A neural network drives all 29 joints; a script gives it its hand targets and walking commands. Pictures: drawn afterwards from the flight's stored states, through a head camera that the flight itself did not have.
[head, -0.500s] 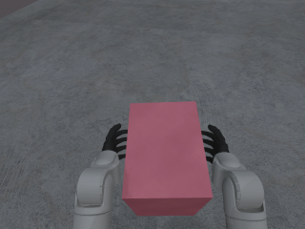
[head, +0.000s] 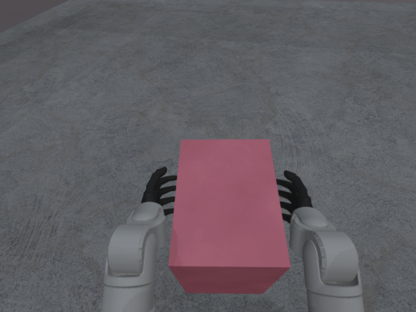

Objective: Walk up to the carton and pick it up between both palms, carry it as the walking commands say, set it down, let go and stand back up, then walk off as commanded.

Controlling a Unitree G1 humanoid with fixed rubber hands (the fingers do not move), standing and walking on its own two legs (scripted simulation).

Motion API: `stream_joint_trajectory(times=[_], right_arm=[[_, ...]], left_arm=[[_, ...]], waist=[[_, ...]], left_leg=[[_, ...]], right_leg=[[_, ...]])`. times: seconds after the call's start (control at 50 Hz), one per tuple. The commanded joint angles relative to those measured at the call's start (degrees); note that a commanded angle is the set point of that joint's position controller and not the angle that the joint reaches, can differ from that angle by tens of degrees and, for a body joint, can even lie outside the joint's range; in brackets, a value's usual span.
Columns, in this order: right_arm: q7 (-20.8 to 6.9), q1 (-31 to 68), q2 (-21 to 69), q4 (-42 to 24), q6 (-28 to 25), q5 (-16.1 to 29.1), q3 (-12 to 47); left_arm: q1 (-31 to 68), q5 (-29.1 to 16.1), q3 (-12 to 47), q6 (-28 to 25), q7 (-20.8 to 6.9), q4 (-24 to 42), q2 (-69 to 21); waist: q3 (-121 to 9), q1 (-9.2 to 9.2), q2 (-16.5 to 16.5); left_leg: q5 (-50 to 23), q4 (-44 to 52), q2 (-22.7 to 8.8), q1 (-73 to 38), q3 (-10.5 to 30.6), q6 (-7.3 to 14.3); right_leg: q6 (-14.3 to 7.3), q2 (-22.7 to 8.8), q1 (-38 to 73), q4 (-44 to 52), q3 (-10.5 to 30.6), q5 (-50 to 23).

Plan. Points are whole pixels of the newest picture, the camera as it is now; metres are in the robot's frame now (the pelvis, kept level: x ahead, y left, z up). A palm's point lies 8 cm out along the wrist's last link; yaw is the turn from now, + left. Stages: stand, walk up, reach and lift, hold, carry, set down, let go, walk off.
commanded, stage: carry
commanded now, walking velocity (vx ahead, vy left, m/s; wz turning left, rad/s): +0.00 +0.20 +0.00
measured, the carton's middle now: (224, 222) +0.28 +0.00 +0.02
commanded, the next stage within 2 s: none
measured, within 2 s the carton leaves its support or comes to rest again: neither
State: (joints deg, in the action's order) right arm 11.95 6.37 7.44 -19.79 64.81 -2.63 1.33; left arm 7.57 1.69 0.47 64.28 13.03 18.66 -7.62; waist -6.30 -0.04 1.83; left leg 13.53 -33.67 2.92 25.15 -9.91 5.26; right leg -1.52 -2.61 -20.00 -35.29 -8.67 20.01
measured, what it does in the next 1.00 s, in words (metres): steps to the left: left foot, then right foot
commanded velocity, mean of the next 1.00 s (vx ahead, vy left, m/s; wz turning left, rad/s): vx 0.00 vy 0.16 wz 0.00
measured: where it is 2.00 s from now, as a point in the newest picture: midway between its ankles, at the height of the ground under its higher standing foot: outside the picture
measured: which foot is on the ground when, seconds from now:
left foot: up 0.00-0.30, down 0.32-0.68, up 0.70-0.98, down 1.00-1.00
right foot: down 0.00-0.32, up 0.34-0.64, down 0.66-1.00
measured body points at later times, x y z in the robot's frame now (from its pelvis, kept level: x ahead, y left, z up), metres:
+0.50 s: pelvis -0.04 +0.16 +0.01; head -0.02 +0.17 +0.46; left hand +0.24 +0.31 +0.08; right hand +0.25 +0.05 +0.08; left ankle +0.00 +0.25 -0.72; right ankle -0.05 +0.03 -0.65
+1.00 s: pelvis -0.06 +0.29 +0.01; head -0.07 +0.28 +0.46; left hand +0.22 +0.42 +0.10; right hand +0.22 +0.16 +0.10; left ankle -0.04 +0.43 -0.73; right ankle -0.06 +0.12 -0.72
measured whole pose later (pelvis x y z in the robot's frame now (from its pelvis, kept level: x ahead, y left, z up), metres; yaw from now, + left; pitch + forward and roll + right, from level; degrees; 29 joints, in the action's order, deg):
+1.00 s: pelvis -0.06 +0.29 +0.01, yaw +2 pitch +3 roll +1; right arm 13.2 7.1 7.5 -22.4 66.5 -1.7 1.3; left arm 7.1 2.2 0.8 64.7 12.2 21.0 -7.5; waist -5.0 0.9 -0.2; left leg 10.2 -27.7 -3.1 19.0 -4.8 -2.8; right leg 5.4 -11.0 -18.2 -33.0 -6.8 16.5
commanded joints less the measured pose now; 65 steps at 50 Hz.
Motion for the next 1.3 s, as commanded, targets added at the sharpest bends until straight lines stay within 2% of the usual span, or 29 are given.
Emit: stream_joint_trajectory(times=[0.0,0.04,0.06,0.14,0.26,0.3,0.32,0.34,0.36,0.4,0.44,0.56,0.62,0.64,0.66,0.68,0.7,0.74,0.82,0.92,0.96,0.98,1.0,1.02,1.06,1.08,1.16,1.24,1.28], right_arm=[[-6.9,22.7,53.7,-9.1,-1.3,14.1,29.0],[-7.3,25.5,56.0,-9.9,-2.0,15.9,30.2],[-7.5,24.3,56.2,-9.1,-2.1,16.0,30.4],[-6.8,21.6,55.8,-9.2,-2.0,15.7,30.4],[-6.5,17.9,52.9,-7.6,-0.3,14.6,28.3],[-6.9,17.6,52.5,-6.8,0.1,14.5,27.4],[-7.2,17.7,51.7,-5.8,0.1,14.6,26.9],[-7.3,18.0,52.1,-5.8,-0.3,14.4,25.1],[-7.6,18.7,54.0,-5.7,-0.8,14.3,24.9],[-8.0,19.6,55.8,-6.2,-2.0,13.5,24.3],[-8.0,20.2,56.5,-6.6,-3.0,13.3,23.9],[-7.2,17.5,54.7,-6.2,-2.4,12.5,25.4],[-6.9,18.0,54.0,-6.2,-1.6,13.0,27.1],[-6.8,18.3,53.8,-6.3,-1.5,13.2,27.6],[-6.7,18.7,53.8,-6.3,-1.3,13.1,27.8],[-6.9,21.2,53.1,-8.2,-1.0,13.4,29.7],[-7.0,23.9,54.5,-9.9,-1.5,14.5,29.3],[-7.4,25.0,56.1,-9.6,-2.0,15.9,30.5],[-7.0,21.8,55.9,-9.0,-2.0,15.8,30.5],[-6.5,18.5,52.6,-8.0,-0.4,14.8,28.7],[-6.7,18.0,51.8,-7.0,0.3,14.5,27.5],[-7.0,18.4,51.1,-6.6,0.4,14.9,26.9],[-7.1,17.4,50.7,-5.1,0.4,14.1,25.2],[-7.2,17.6,52.0,-4.7,0.1,13.7,24.4],[-7.5,19.3,53.9,-5.0,-1.0,12.9,23.7],[-7.7,20.2,54.7,-5.8,-1.5,12.7,23.6],[-7.6,19.0,55.3,-5.7,-2.0,12.2,24.0],[-7.2,18.7,54.9,-7.1,-1.5,13.0,26.1],[-7.1,18.9,54.5,-7.6,-1.1,13.6,27.5]], left_arm=[[15.5,-12.5,24.9,-0.9,-8.6,4.6,-55.1],[17.4,-13.0,25.0,-1.4,-9.3,6.9,-55.9],[17.2,-12.7,24.8,-1.6,-9.3,7.0,-55.8],[16.0,-13.2,24.9,-1.6,-8.7,8.2,-53.7],[14.2,-12.8,25.1,0.0,-7.9,7.3,-51.1],[14.2,-12.3,25.3,0.3,-7.7,6.7,-51.1],[14.3,-11.8,25.6,0.5,-7.6,6.1,-50.3],[18.1,-13.8,28.2,0.7,-7.7,8.3,-51.8],[20.3,-14.4,29.5,0.5,-8.2,8.5,-53.6],[23.1,-16.3,31.5,-0.1,-8.9,8.8,-57.4],[24.2,-17.4,32.4,-1.1,-9.2,9.8,-59.3],[17.8,-15.2,29.4,-0.7,-8.5,7.4,-56.3],[14.6,-13.4,26.7,-0.3,-8.5,5.4,-54.9],[14.6,-13.0,26.0,-0.3,-8.6,5.2,-54.8],[14.4,-12.7,25.2,-0.2,-8.7,5.1,-54.1],[13.4,-11.7,23.7,-0.8,-8.7,2.4,-54.3],[16.9,-12.9,25.0,-1.1,-8.9,5.7,-55.4],[17.7,-12.9,24.9,-1.5,-9.4,7.1,-55.7],[16.2,-13.1,24.9,-1.6,-8.9,7.9,-54.1],[13.5,-12.3,24.7,-0.2,-8.1,6.8,-51.3],[13.4,-11.9,24.8,0.3,-7.8,5.9,-51.0],[13.7,-11.6,25.0,0.6,-7.5,5.8,-50.2],[15.5,-12.6,26.5,1.0,-7.6,6.6,-51.0],[18.2,-13.5,27.9,1.1,-7.8,7.4,-52.2],[22.1,-15.1,29.9,0.7,-8.7,7.5,-55.4],[23.6,-15.9,30.8,0.5,-8.9,8.2,-57.1],[21.8,-16.4,30.6,-0.4,-8.8,7.9,-58.0],[17.7,-15.0,28.1,-0.4,-8.4,7.0,-56.8],[16.0,-13.7,26.4,-0.3,-8.3,6.2,-56.2]], waist=[[-11.1,-1.14,-20.2],[-8.0,-0.92,-7.6],[-7.7,-0.82,-6.8],[-9.3,-0.56,-12.5],[-10.5,-0.48,-16.9],[-14.6,-0.17,-6.2],[-13.2,-0.45,4.5],[-12.5,0.57,19.0],[-12.6,0.59,15.2],[-12.9,0.49,8.1],[-13.5,0.60,6.8],[-15.4,0.69,5.6],[-15.5,-0.38,3.0],[-15.1,-0.76,0.2],[-13.9,-1.30,-7.9],[-11.6,-1.16,-24.2],[-9.4,-0.95,-16.7],[-8.1,-0.89,-6.7],[-9.6,-0.46,-11.5],[-9.8,-0.65,-15.6],[-12.8,-0.10,-8.5],[-13.6,-0.38,-0.8],[-12.8,0.02,10.6],[-12.9,0.41,12.9],[-12.2,0.12,9.2],[-11.5,0.18,10.7],[-13.4,0.49,8.0],[-14.9,0.42,6.8],[-15.1,-0.49,2.8]], left_leg=[[15.6,-17.1,-3.9,13.1,7.7,-5.2],[9.9,-26.4,-5.3,11.5,12.7,-6.0],[7.1,-26.6,-5.6,12.2,12.1,-6.6],[6.4,-18.3,-5.0,7.8,6.9,-8.5],[3.3,5.1,-2.5,-3.9,1.8,-7.6],[-3.9,15.3,-5.5,-17.6,5.1,-6.6],[-21.6,13.9,-16.2,-23.5,16.8,-4.2],[-33.0,13.2,-23.7,-25.2,25.7,3.4],[-34.4,11.4,-22.8,-22.2,24.5,6.5],[-20.4,11.8,-18.0,-16.8,15.6,5.3],[-15.3,12.6,-15.9,-15.6,12.9,5.4],[-15.0,12.8,-16.9,-15.8,16.9,8.8],[-14.3,11.0,-15.1,-12.0,14.6,6.7],[-12.4,8.6,-13.4,-7.6,12.4,4.0],[-7.6,0.8,-10.0,1.8,9.6,0.4],[10.2,-8.9,-3.2,12.4,5.8,-4.8],[14.9,-19.6,-4.7,12.8,10.2,-5.2],[8.4,-26.4,-5.2,11.7,12.6,-6.1],[5.2,-18.2,-5.0,7.5,7.4,-8.3],[2.4,3.6,-1.9,-3.6,0.5,-8.7],[-6.0,14.3,-4.8,-15.3,2.5,-8.4],[-20.4,13.2,-13.3,-22.1,12.1,-7.3],[-37.3,10.9,-22.2,-25.4,20.2,-1.6],[-38.7,10.3,-22.9,-22.3,21.4,2.0],[-28.0,11.1,-19.7,-17.2,16.6,2.4],[-22.7,11.8,-18.2,-15.2,15.9,3.0],[-18.2,12.0,-16.9,-15.4,17.4,5.8],[-16.7,11.5,-15.1,-12.0,18.4,5.5],[-11.8,7.0,-12.1,-4.0,15.4,1.9]], right_leg=[[-11.7,-31.1,18.0,18.9,32.4,-31.4],[-8.6,-24.1,13.3,18.4,21.9,-26.5],[-6.8,-21.7,13.9,17.2,17.4,-27.6],[-4.2,-17.2,15.9,13.5,9.5,-37.7],[-0.2,-16.7,13.2,8.9,6.8,-30.8],[3.9,-13.4,6.4,-0.8,3.9,-18.8],[6.2,-9.3,-6.3,-9.8,1.1,0.5],[6.1,-3.0,-16.4,-19.4,-0.4,22.0],[4.3,-3.6,-16.1,-29.0,5.0,21.8],[3.5,-4.2,-15.4,-34.6,6.2,13.0],[3.3,-3.5,-14.5,-33.1,4.9,7.4],[1.2,-1.5,-6.7,-14.2,3.5,10.2],[0.7,-0.7,4.2,3.2,0.4,2.0],[0.5,-4.0,11.0,11.2,2.0,-4.7],[-0.9,-14.0,19.1,17.8,13.9,-6.9],[-8.7,-30.9,19.7,20.7,34.3,-25.3],[-11.6,-30.2,16.4,19.7,30.9,-31.2],[-7.6,-23.1,13.9,18.4,20.0,-26.7],[-3.9,-16.3,16.1,13.9,8.7,-36.4],[-1.3,-13.5,13.1,9.9,5.1,-27.0],[2.9,-11.7,8.8,3.1,3.4,-20.6],[5.8,-9.9,0.2,-2.6,2.9,-6.7],[7.8,-5.8,-8.9,-5.9,0.6,9.2],[6.9,-5.7,-7.8,-11.4,3.3,17.3],[5.5,-5.4,-6.8,-15.7,5.4,12.9],[5.0,-4.7,-8.1,-17.6,4.6,11.4],[3.6,-3.0,-9.6,-19.2,3.8,9.9],[2.4,-0.5,-0.3,-5.3,1.2,5.9],[1.6,-4.1,12.5,10.3,2.0,-2.5]])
